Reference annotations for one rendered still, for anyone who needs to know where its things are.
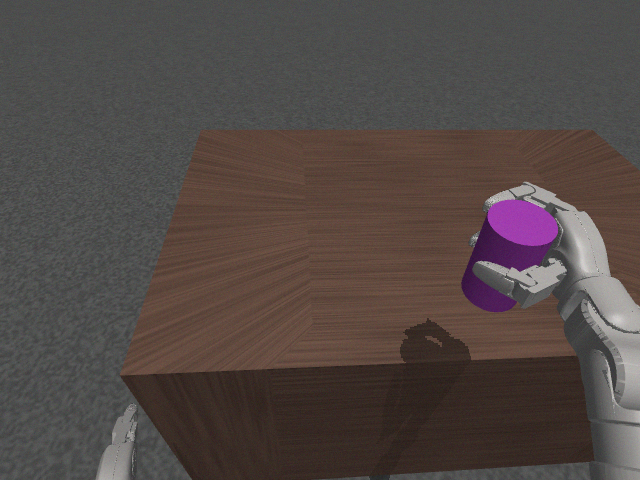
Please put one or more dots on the right robot hand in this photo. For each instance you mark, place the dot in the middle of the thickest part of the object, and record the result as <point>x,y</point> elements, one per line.
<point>577,252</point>

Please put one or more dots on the left robot hand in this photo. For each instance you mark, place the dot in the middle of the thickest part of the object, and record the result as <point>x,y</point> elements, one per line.
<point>118,461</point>

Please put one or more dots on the can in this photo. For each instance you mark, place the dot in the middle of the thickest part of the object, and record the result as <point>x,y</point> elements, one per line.
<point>515,234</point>

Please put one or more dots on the right robot arm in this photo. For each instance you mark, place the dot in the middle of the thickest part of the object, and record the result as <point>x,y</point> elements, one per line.
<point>602,324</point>

